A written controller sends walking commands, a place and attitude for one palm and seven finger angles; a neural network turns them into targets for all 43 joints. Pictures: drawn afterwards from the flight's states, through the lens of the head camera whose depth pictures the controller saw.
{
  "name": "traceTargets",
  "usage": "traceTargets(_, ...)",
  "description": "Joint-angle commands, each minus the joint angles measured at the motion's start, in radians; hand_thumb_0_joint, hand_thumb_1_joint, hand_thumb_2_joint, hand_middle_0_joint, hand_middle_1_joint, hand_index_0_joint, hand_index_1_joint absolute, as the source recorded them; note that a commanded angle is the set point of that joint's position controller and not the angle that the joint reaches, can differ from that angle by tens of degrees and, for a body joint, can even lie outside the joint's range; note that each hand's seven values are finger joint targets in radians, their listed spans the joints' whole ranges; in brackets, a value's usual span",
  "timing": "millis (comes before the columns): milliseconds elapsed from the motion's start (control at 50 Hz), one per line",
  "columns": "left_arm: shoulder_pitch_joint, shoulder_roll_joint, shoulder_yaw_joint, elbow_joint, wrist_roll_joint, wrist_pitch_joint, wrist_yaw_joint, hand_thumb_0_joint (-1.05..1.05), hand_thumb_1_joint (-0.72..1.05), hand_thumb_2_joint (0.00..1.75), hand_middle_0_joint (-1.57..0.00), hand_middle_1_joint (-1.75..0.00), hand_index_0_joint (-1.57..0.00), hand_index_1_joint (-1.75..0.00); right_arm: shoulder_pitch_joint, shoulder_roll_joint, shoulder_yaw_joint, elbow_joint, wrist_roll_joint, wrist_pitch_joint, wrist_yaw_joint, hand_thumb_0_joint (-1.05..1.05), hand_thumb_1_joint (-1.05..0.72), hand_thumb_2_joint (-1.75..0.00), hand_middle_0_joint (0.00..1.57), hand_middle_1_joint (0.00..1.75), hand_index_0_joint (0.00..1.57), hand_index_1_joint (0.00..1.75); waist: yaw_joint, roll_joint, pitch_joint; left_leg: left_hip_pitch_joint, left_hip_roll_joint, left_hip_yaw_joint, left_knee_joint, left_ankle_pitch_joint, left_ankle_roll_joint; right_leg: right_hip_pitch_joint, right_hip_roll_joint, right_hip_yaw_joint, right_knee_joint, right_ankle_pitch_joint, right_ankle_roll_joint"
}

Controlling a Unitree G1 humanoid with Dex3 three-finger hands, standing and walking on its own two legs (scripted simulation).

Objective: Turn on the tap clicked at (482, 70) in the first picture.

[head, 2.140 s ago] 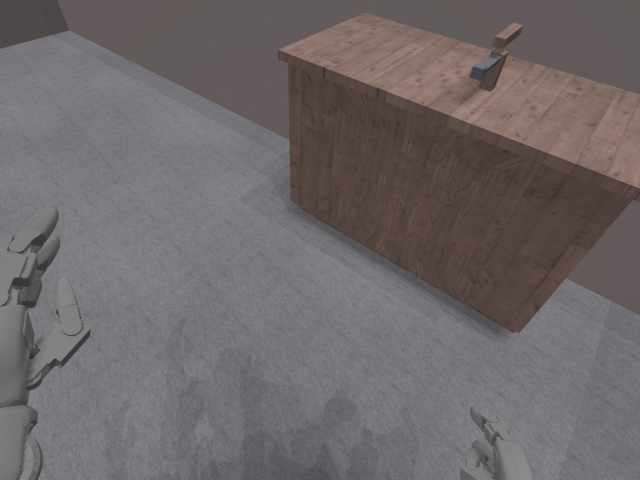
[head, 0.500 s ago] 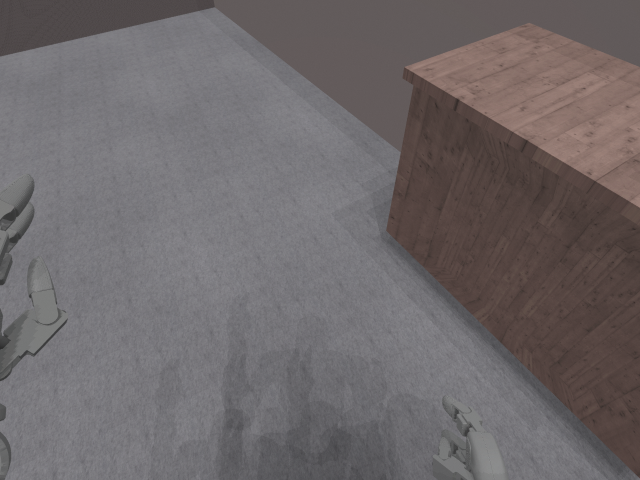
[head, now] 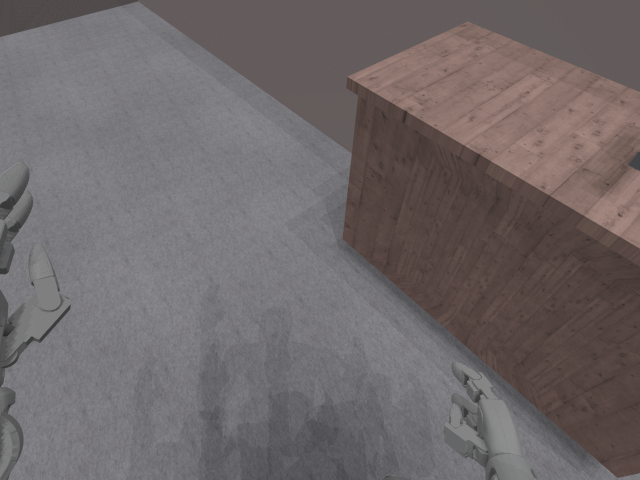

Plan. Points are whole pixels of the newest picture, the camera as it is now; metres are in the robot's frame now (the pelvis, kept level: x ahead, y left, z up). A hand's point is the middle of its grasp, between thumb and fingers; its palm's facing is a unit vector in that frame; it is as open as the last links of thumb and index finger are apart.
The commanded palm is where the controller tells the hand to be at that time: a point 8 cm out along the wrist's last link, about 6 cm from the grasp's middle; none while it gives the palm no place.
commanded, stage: turn to face it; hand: left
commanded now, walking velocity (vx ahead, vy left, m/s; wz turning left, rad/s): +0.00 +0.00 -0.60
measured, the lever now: out of the picture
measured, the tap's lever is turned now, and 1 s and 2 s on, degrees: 0 0 0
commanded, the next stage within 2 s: take the last steps up to it in 1.92 s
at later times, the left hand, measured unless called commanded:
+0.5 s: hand (187, 294) +0.24 +0.14 +0.18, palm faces +0.19 -0.88 -0.44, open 7.4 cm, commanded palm +0.20 +0.19 +0.18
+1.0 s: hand (325, 359) +0.20 +0.02 +0.17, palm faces -0.17 -0.86 -0.49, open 7.4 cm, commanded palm +0.17 +0.11 +0.18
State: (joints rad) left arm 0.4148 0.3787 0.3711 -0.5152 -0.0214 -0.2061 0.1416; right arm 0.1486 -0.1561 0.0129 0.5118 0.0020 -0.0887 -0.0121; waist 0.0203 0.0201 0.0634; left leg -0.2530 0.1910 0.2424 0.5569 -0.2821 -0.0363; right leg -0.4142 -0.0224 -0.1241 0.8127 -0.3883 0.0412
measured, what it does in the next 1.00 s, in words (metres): walks backwards, turning right: right foot, then left foot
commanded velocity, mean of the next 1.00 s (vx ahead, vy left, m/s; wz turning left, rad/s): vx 0.00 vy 0.00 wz -0.60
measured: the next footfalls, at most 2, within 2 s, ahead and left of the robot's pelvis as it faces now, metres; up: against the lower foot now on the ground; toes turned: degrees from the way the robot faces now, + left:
right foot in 0.10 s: +0.08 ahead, -0.11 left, +0.00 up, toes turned -11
left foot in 0.58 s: +0.05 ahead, +0.11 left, +0.00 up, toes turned -13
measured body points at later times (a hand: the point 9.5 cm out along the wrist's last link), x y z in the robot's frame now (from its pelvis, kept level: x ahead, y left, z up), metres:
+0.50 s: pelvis -0.02 -0.04 +0.00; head -0.01 -0.05 +0.45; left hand +0.22 +0.19 +0.21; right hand +0.07 -0.33 -0.09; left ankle +0.02 +0.12 -0.71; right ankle +0.04 -0.10 -0.74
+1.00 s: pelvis -0.11 -0.04 -0.01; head -0.08 -0.09 +0.43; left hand +0.20 +0.07 +0.19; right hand -0.11 -0.32 -0.13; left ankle -0.03 +0.09 -0.68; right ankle -0.12 -0.14 -0.74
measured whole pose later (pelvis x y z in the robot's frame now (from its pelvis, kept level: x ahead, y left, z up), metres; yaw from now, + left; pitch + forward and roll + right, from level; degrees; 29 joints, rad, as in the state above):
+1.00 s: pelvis -0.11 -0.04 -0.01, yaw -33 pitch -1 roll +1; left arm 0.47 0.38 0.36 -0.56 -0.04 -0.19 0.14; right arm 0.17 -0.22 0.00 0.58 0.01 0.03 -0.01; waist -0.01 0.04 0.14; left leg -0.48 0.10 0.04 1.04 -0.47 -0.09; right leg -0.37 0.03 -0.02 0.62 -0.25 -0.06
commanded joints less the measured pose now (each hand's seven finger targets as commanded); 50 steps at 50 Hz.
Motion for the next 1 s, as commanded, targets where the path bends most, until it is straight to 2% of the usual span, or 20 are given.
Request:
traceTargets(0, 0.031, 0.161, 0.116, -0.212, -0.014, -0.044, 0.002, 0.00, 0.90, 0.90, -0.20, -0.30, -0.20, -0.30, 0.019, -0.173, -0.069, -0.126, 0.007, -0.030, -0.003, 0.00, -0.90, -0.90, 0.20, 0.30, 0.20, 0.30, -0.020, 0.251, -0.164, 0.136, 0.200, -0.064, -0.071, 0.574, 0.070, 0.066, 0.019, -0.044, -0.170, 0.076, 0.002)
traceTargets(60, 0.025, 0.203, 0.148, -0.225, -0.010, -0.032, 0.004, 0.00, 0.90, 0.90, -0.20, -0.30, -0.20, -0.30, 0.027, -0.158, -0.065, -0.138, 0.021, -0.016, -0.004, 0.00, -0.90, -0.90, 0.20, 0.30, 0.20, 0.30, -0.007, 0.057, -0.240, 0.033, 0.113, -0.003, 0.246, 0.415, 0.018, 0.304, -0.043, 0.035, -0.342, 0.484, -0.036)
traceTargets(80, 0.019, 0.242, 0.180, -0.216, -0.002, -0.038, 0.013, 0.00, 0.90, 0.90, -0.20, -0.30, -0.20, -0.30, 0.003, -0.128, -0.054, -0.155, 0.020, -0.009, -0.007, 0.00, -0.90, -0.90, 0.20, 0.30, 0.20, 0.30, -0.005, -0.160, -0.245, -0.197, -0.015, 0.006, 0.465, -0.019, -0.025, 0.436, -0.207, 0.311, -0.322, 0.986, -0.132)
traceTargets(100, 0.045, 0.239, 0.203, -0.193, -0.029, -0.028, 0.022, 0.00, 0.90, 0.90, -0.20, -0.30, -0.20, -0.30, -0.006, -0.129, -0.055, -0.152, 0.019, -0.011, -0.010, 0.00, -0.90, -0.90, 0.20, 0.30, 0.20, 0.30, 0.005, -0.302, -0.267, -0.343, -0.105, -0.119, 0.630, -0.367, -0.051, 0.451, -0.309, 0.498, -0.336, 1.221, -0.205)
traceTargets(120, 0.048, 0.234, 0.201, -0.229, -0.036, -0.028, 0.027, 0.00, 0.90, 0.90, -0.20, -0.30, -0.20, -0.30, -0.008, -0.129, -0.058, -0.131, 0.017, -0.005, -0.009, 0.00, -0.90, -0.90, 0.20, 0.30, 0.20, 0.30, 0.000, -0.256, -0.286, -0.357, -0.078, -0.233, 0.692, -0.334, -0.053, 0.458, -0.331, 0.495, -0.339, 1.113, -0.207)
traceTargets(160, 0.110, 0.221, 0.207, -0.268, -0.032, -0.039, 0.037, 0.00, 0.90, 0.90, -0.20, -0.30, -0.20, -0.30, -0.036, -0.107, -0.031, -0.111, 0.011, 0.028, -0.007, 0.00, -0.90, -0.90, 0.20, 0.30, 0.20, 0.30, -0.012, -0.112, -0.295, -0.402, -0.071, -0.258, 0.723, -0.239, -0.061, 0.490, -0.296, 0.435, -0.319, 0.968, -0.230)
traceTargets(240, 0.099, 0.199, 0.182, -0.254, -0.036, -0.044, 0.035, 0.00, 0.90, 0.90, -0.20, -0.30, -0.20, -0.30, -0.055, -0.130, -0.046, -0.083, 0.007, 0.067, -0.019, 0.00, -0.90, -0.90, 0.20, 0.30, 0.20, 0.30, -0.020, -0.108, -0.272, -0.333, -0.085, -0.245, 0.619, -0.134, -0.066, 0.358, -0.235, 0.354, -0.390, 0.718, -0.198)
traceTargets(440, 0.032, 0.172, 0.112, -0.197, -0.030, -0.019, 0.032, 0.00, 0.90, 0.90, -0.20, -0.30, -0.20, -0.30, -0.049, -0.169, -0.054, -0.116, 0.013, 0.093, -0.021, 0.00, -0.90, -0.90, 0.20, 0.30, 0.20, 0.30, 0.020, -0.128, -0.204, -0.144, -0.138, -0.212, 0.178, -0.176, -0.025, 0.179, -0.200, 0.510, -0.522, 0.165, -0.204)
traceTargets(500, -0.008, 0.172, 0.102, -0.211, -0.020, -0.020, 0.024, 0.00, 0.90, 0.90, -0.20, -0.30, -0.20, -0.30, -0.019, -0.167, -0.051, -0.121, 0.009, 0.102, -0.018, 0.00, -0.90, -0.90, 0.20, 0.30, 0.20, 0.30, 0.006, -0.104, -0.196, 0.046, -0.138, -0.191, -0.037, -0.133, 0.002, 0.043, -0.158, 0.526, -0.527, 0.051, -0.155)
traceTargets(540, -0.052, 0.178, 0.097, -0.236, -0.020, -0.034, 0.015, 0.00, 0.90, 0.90, -0.20, -0.30, -0.20, -0.30, -0.009, -0.180, -0.055, -0.130, 0.002, 0.100, -0.026, 0.00, -0.90, -0.90, 0.20, 0.30, 0.20, 0.30, -0.004, 0.014, -0.154, 0.181, -0.037, -0.244, -0.226, -0.135, 0.052, -0.104, -0.052, 0.450, -0.409, -0.034, -0.086)
traceTargets(580, -0.092, 0.202, 0.134, -0.237, 0.000, -0.049, 0.014, 0.00, 0.90, 0.90, -0.20, -0.30, -0.20, -0.30, -0.039, -0.168, -0.050, -0.138, -0.002, 0.089, -0.034, 0.00, -0.90, -0.90, 0.20, 0.30, 0.20, 0.30, 0.013, 0.320, -0.126, 0.056, 0.267, -0.485, -0.371, -0.173, 0.195, -0.152, 0.082, 0.203, 0.117, -0.090, -0.016)
traceTargets(620, -0.087, 0.140, 0.082, -0.173, 0.013, -0.044, -0.003, 0.00, 0.90, 0.90, -0.20, -0.30, -0.20, -0.30, -0.040, -0.153, -0.064, -0.140, 0.006, 0.078, -0.024, 0.00, -0.90, -0.90, 0.20, 0.30, 0.20, 0.30, 0.007, 0.234, -0.020, -0.153, 0.265, -0.373, -0.353, -0.161, 0.208, -0.098, 0.019, 0.172, 0.379, -0.056, 0.002)
traceTargets(660, -0.113, 0.112, 0.041, -0.169, 0.011, -0.044, -0.002, 0.00, 0.90, 0.90, -0.20, -0.30, -0.20, -0.30, -0.028, -0.167, -0.065, -0.128, 0.015, 0.058, -0.014, 0.00, -0.90, -0.90, 0.20, 0.30, 0.20, 0.30, 0.010, 0.209, -0.009, -0.084, 0.211, -0.216, -0.277, -0.026, 0.152, -0.113, -0.003, 0.106, 0.248, -0.074, 0.014)
traceTargets(780, -0.136, 0.130, 0.046, -0.174, 0.004, -0.031, 0.005, 0.00, 0.90, 0.90, -0.20, -0.30, -0.20, -0.30, 0.038, -0.194, -0.071, -0.119, 0.017, 0.004, -0.001, 0.00, -0.90, -0.90, 0.20, 0.30, 0.20, 0.30, -0.007, 0.200, -0.106, -0.018, 0.149, -0.101, -0.044, 0.174, 0.054, 0.170, 0.047, -0.023, -0.253, 0.047, 0.014)
traceTargets(800, -0.138, 0.152, 0.067, -0.177, 0.005, -0.033, 0.007, 0.00, 0.90, 0.90, -0.20, -0.30, -0.20, -0.30, 0.039, -0.189, -0.071, -0.118, 0.019, -0.001, 0.003, 0.00, -0.90, -0.90, 0.20, 0.30, 0.20, 0.30, -0.004, 0.130, -0.132, -0.047, 0.120, -0.084, 0.057, 0.140, 0.031, 0.240, 0.017, 0.019, -0.336, 0.140, -0.009)
traceTargets(820, -0.137, 0.192, 0.099, -0.174, 0.008, -0.040, 0.014, 0.00, 0.90, 0.90, -0.20, -0.30, -0.20, -0.30, 0.040, -0.164, -0.065, -0.118, 0.022, 0.001, 0.004, 0.00, -0.90, -0.90, 0.20, 0.30, 0.20, 0.30, -0.005, -0.059, -0.157, -0.124, 0.033, -0.042, 0.231, 0.014, -0.011, 0.299, -0.099, 0.197, -0.391, 0.358, -0.076)
traceTargets(840, -0.073, 0.248, 0.165, -0.152, 0.005, -0.044, 0.031, 0.00, 0.90, 0.90, -0.20, -0.30, -0.20, -0.30, -0.014, -0.134, -0.051, -0.139, 0.014, 0.004, 0.001, 0.00, -0.90, -0.90, 0.20, 0.30, 0.20, 0.30, 0.024, -0.245, -0.174, -0.318, -0.090, -0.077, 0.429, -0.316, -0.043, 0.360, -0.272, 0.501, -0.410, 0.683, -0.187)
traceTargets(860, -0.049, 0.231, 0.157, -0.179, -0.026, -0.030, 0.032, 0.00, 0.90, 0.90, -0.20, -0.30, -0.20, -0.30, -0.036, -0.139, -0.062, -0.135, 0.024, 0.015, -0.002, 0.00, -0.90, -0.90, 0.20, 0.30, 0.20, 0.30, 0.033, -0.303, -0.223, -0.333, -0.083, -0.209, 0.563, -0.313, -0.041, 0.339, -0.311, 0.582, -0.444, 0.604, -0.216)
traceTargets(900, 0.054, 0.237, 0.191, -0.264, -0.038, -0.043, 0.034, 0.00, 0.90, 0.90, -0.20, -0.30, -0.20, -0.30, -0.039, -0.119, -0.038, -0.125, 0.016, 0.046, -0.002, 0.00, -0.90, -0.90, 0.20, 0.30, 0.20, 0.30, 0.012, -0.155, -0.238, -0.371, -0.073, -0.273, 0.632, -0.214, -0.049, 0.383, -0.274, 0.519, -0.390, 0.601, -0.246)
traceTargets(980, 0.115, 0.223, 0.217, -0.282, -0.039, -0.056, 0.036, 0.00, 0.90, 0.90, -0.20, -0.30, -0.20, -0.30, -0.056, -0.125, -0.042, -0.116, 0.009, 0.082, -0.014, 0.00, -0.90, -0.90, 0.20, 0.30, 0.20, 0.30, 0.002, -0.130, -0.254, -0.213, -0.086, -0.228, 0.338, -0.166, -0.046, 0.296, -0.211, 0.412, -0.393, 0.528, -0.225)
